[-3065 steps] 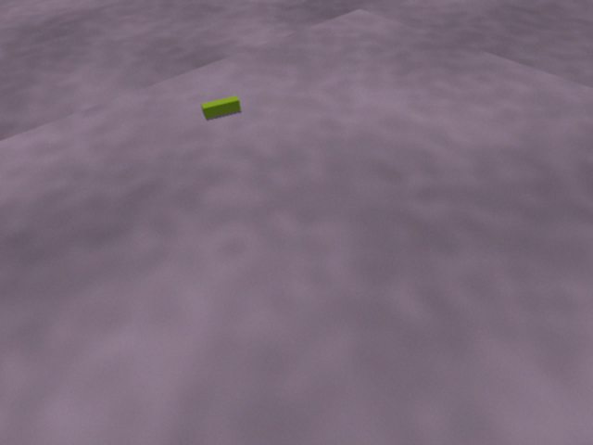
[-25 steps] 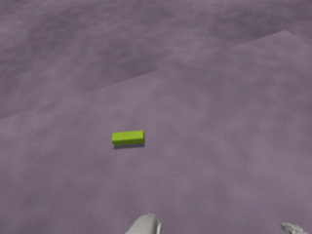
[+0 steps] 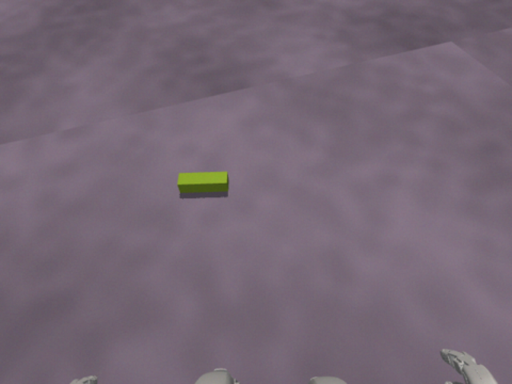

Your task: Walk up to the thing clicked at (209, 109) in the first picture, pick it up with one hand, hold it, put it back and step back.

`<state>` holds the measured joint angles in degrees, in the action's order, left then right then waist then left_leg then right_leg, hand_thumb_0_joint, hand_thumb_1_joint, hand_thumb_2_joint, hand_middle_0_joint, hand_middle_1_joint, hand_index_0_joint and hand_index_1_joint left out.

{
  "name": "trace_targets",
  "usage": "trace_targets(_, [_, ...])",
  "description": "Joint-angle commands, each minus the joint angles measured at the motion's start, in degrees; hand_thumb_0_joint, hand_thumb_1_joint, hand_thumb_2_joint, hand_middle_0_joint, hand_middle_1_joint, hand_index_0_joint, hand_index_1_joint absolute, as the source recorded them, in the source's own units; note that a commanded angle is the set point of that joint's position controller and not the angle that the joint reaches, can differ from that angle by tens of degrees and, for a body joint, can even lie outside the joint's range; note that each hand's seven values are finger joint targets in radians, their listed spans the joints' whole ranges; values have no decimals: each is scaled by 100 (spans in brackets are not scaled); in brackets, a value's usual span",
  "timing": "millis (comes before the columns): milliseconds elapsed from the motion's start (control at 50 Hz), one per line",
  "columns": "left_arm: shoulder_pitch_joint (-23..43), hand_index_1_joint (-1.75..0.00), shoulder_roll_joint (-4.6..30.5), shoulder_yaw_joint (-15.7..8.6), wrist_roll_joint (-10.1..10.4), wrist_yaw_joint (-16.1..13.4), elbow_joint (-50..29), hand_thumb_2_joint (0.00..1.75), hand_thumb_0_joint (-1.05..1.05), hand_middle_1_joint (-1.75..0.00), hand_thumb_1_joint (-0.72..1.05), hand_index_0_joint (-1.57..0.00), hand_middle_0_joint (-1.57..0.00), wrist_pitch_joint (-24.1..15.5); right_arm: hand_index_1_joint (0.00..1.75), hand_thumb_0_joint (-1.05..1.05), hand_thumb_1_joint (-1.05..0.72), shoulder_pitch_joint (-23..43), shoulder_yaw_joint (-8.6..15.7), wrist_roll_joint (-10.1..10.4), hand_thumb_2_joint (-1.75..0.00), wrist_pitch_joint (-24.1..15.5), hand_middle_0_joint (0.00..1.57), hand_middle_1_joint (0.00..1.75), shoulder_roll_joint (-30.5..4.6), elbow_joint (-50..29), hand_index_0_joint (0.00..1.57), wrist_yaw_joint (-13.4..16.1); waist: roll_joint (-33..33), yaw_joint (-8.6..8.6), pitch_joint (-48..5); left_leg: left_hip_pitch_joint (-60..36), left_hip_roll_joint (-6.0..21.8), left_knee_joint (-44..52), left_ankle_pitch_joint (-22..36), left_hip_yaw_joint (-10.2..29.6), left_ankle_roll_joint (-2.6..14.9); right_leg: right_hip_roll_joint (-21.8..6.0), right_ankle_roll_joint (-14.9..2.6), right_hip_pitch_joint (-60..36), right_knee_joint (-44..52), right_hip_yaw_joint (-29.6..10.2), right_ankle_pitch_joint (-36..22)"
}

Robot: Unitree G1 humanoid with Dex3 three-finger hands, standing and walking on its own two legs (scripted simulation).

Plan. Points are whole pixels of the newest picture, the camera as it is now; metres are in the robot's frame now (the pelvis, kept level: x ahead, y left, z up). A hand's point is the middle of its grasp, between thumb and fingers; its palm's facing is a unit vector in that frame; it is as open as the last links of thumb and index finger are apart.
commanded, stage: step back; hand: left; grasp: from above
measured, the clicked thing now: (203, 182) +1.01 +0.30 -0.72
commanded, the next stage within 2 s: stand in 1.20 s
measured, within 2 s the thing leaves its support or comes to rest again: neither
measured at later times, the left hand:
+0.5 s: hand out of the picture -0.05 +0.28 -0.13, palm faces +0.05 -0.91 -0.41, open 7.4 cm
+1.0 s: hand out of the picture +0.00 +0.26 -0.15, palm faces +0.10 -0.92 -0.39, open 7.4 cm
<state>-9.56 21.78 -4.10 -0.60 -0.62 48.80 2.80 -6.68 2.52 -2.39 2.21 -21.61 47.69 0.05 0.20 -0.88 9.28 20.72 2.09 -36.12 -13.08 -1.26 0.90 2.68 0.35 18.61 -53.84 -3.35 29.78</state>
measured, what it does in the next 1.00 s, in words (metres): steps on the spot: right foot, then left foot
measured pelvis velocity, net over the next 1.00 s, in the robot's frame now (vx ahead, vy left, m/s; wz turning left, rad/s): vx -0.04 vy -0.01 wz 0.08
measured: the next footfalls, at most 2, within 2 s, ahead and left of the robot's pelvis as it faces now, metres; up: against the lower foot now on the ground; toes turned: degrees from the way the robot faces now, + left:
right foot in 0.06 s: -0.01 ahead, -0.13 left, +0.00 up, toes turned +2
left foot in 0.34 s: -0.04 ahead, +0.13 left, +0.00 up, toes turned +0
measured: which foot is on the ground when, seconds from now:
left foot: down 0.00-0.08, up 0.10-0.32, down 0.34-0.62, up 0.64-0.92, down 0.94-1.00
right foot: up 0.00-0.04, down 0.06-1.00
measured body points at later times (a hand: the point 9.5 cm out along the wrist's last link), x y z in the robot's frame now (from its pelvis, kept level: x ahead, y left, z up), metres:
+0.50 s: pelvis -0.09 -0.01 +0.01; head -0.08 -0.01 +0.46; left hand -0.05 +0.33 -0.11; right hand -0.04 -0.32 -0.12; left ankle -0.08 +0.12 -0.72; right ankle -0.07 -0.12 -0.70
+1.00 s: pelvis -0.04 -0.01 +0.00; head +0.00 -0.01 +0.45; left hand -0.01 +0.31 -0.12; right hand +0.07 -0.31 -0.13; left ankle +0.01 +0.12 -0.72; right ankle -0.05 -0.12 -0.72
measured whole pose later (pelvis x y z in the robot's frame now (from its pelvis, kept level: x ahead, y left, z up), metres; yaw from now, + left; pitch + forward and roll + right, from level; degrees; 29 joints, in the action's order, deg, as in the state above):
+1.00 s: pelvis -0.04 -0.01 +0.00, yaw +4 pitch -3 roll +1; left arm -11.3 21.3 -2.5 0.2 -0.5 55.6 -1.1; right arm -8.4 3.1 -1.7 -0.5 -21.1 56.9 -0.4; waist -0.2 -1.8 8.0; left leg 17.9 0.8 -34.2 -12.8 -0.9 -0.3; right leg -1.9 -1.0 13.3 -40.3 2.6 22.1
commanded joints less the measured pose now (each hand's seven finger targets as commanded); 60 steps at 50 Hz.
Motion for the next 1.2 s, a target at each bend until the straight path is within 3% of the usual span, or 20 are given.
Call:
trace_targets(0, [-658, -30, 952, -258, -87, -30, 8, 90, 0, -30, 90, -20, -20, -306, 30, 0, -90, -59, 438, 62, -90, 33, 20, 30, -1602, -284, 20, 74, 1034, -36, -1446, -933, 1016, 591, 441, 1099, 929, -14, -175, -861, 2945, 567, -984])
trace_targets(40, [-816, -30, 1562, -444, -233, -65, 104, 90, 0, -30, 90, -20, -20, -427, 30, 0, -90, -150, 254, 121, -90, 48, 20, 30, -1004, -342, 20, 32, -630, -50, -1180, 1073, 22, -843, -1161, 643, 237, -1177, -562, -1662, 3509, -1804, -443])
trace_targets(60, [-390, -30, 2187, -569, -227, -72, -115, 90, 0, -30, 90, -20, -20, -401, 30, 0, -90, 308, 292, 115, -90, 47, 20, 30, -1014, -460, 20, 117, -1361, -361, -928, 815, -398, -1681, -2057, 917, -60, -2549, -1524, 26, 3844, -3095, -115])
trace_targets(80, [30, -30, 2185, -551, -210, -103, -224, 90, 0, -30, 90, -20, -20, -433, 30, 0, -90, 401, 403, 121, -90, 68, 20, 30, -1296, -389, 20, 126, -1035, -231, -456, 454, -211, -2458, -1870, 1503, -144, -2742, -1724, 966, 4007, -3270, 94])
trace_targets(120, [589, -30, 1568, -378, -179, -138, -265, 90, 0, -30, 90, -20, -20, -471, 30, 0, -90, -68, 368, 217, -90, 4, 20, 30, -1218, -42, 20, 89, -247, 192, -300, 655, -622, -2825, -1169, 1296, -124, -1779, -1226, 428, 3298, -1504, -1345])
trace_targets(240, [-251, -30, 1583, -437, -256, -26, -1, 90, 0, -30, 90, -20, -20, -491, 30, 0, -90, 54, 299, 54, -90, -190, 20, 30, -1057, 40, 20, -54, -1056, -357, -487, 518, -358, -660, -1669, 505, -206, -1565, -1036, -607, 3462, -1391, 936])
trace_targets(300, [11, -30, 1595, -355, -196, 32, -29, 90, 0, -30, 90, -20, -20, -382, 30, 0, -90, -455, 369, 80, -90, -315, 20, 30, -1025, 361, 20, -74, -949, -27, -579, -985, -431, 1162, -1032, 5, -37, -1471, -887, 18, 3161, -977, 585])
trace_targets(320, [-106, -30, 1365, -245, -197, 42, -4, 90, 0, -30, 90, -20, -20, -349, 30, 0, -90, -700, 435, 36, -90, -354, 20, 30, -1113, 492, 20, -53, -551, 91, -690, -1641, -406, 1439, -816, 288, 57, -1223, -686, 427, 2642, -659, 423])
trace_targets(360, [193, -30, 1080, -181, -39, 49, -13, 90, 0, -30, 90, -20, -20, -355, 30, 0, -90, -828, 550, -30, -90, -411, 20, 30, -1868, 452, 20, -35, 989, 329, -584, -1187, 1573, 2527, -3930, 3643, 1026, -247, -125, 1521, 784, 432, 418])
trace_targets(380, [385, -30, 1412, -291, -100, 51, 4, 90, 0, -30, 90, -20, -20, -379, 30, 0, -90, -681, 578, 9, -90, -453, 20, 30, -1931, 394, 20, -45, 530, 324, -169, -469, 1748, 2691, -3887, 3744, 1316, -415, -161, 1217, 207, -72, 257])
trace_targets(560, [-717, -30, 1092, -332, -136, 110, 570, 90, 0, -30, 90, -20, -20, -541, 30, 0, -90, -124, 393, 31, -90, -297, 20, 30, -1321, 260, 20, -76, 704, -255, -558, 545, 575, 1143, -2251, 1252, 572, -47, -198, -1442, 2669, 695, -1087])
trace_targets(580, [-953, -30, 1244, -391, -180, 53, 612, 90, 0, -30, 90, -20, -20, -577, 30, 0, -90, -319, 299, 61, -90, -269, 20, 30, -993, 236, 20, -49, 10, -364, -643, 1113, 297, 264, -2134, 1020, 348, -316, -265, -2114, 3066, 24, -717])
trace_targets(600, [-1211, -30, 1816, -512, -234, 6, 592, 90, 0, -30, 90, -20, -20, -622, 30, 0, -90, -143, 207, 101, -90, -293, 20, 30, -672, 56, 20, -31, -1302, -532, -662, 2046, -703, -1346, -2092, 569, 53, -1801, -794, -2044, 4209, -2710, 1177])
trace_targets(620, [-769, -30, 2050, -542, -218, 9, 407, 90, 0, -30, 90, -20, -20, -636, 30, 0, -90, -70, 322, 39, -90, -275, 20, 30, -1095, 126, 20, 55, -763, -424, -160, 1735, -377, -1938, -1954, 1067, 4, -2639, -1220, -906, 4504, -3412, 1860])
trace_targets(740, [-144, -30, 1451, -355, -105, -10, 233, 90, 0, -30, 90, -20, -20, -777, 30, 0, -90, -865, 327, 82, -90, -309, 20, 30, -1068, 614, 20, -39, -478, -2, -385, 580, -120, -1624, -806, 934, -148, -1760, -972, -560, 3831, -993, -1432])
trace_targets(860, [-175, -30, 1377, -200, -7, -55, 267, 90, 0, -30, 90, -20, -20, -648, 30, 0, -90, -349, 245, 92, -90, -340, 20, 30, -792, 510, 20, -11, -910, -55, -775, -409, -126, 132, -254, -64, -24, -1542, -797, -815, 2563, -115, -4947])
trace_targets(920, [-148, -30, 1221, -105, 47, -74, 131, 90, 0, -30, 90, -20, -20, -578, 30, 0, -90, -623, 344, 62, -90, -399, 20, 30, -1111, 662, 20, 62, -215, 120, -1379, -1531, 264, 904, 2000, 396, 290, -1132, -385, -665, 1545, 63, -4625])
trace_targets(980, [-116, -30, 1052, -45, 131, -108, 336, 90, 0, -30, 90, -20, -20, -423, 30, 0, -90, -69, 363, 140, -90, -384, 20, 30, -1462, 531, 20, 87, 750, 35, -1496, -868, 1638, 1195, 1972, 1761, 1324, -337, -169, -589, 926, 318, -148])
trace_targets(1100, [-177, -30, 1507, -150, -35, -85, 700, 90, 0, -30, 90, -20, -20, -596, 30, 0, -90, 518, 108, 191, -90, -284, 20, 30, -912, 593, 20, 47, -63, 10, -1090, -369, 422, 450, 378, 564, 105, -1205, -528, -713, 3015, -1050, -2001])
trace_targets(1180, [379, -30, 1053, 125, 33, -6, 837, 90, 0, -30, 90, -20, -20, -581, 30, 0, -90, 452, 92, 206, -90, -371, 20, 30, -1047, 941, 20, -37, 32, 182, -1140, -1279, 522, 1102, 792, 647, 192, -969, -221, -487, 3119, -411, -2201])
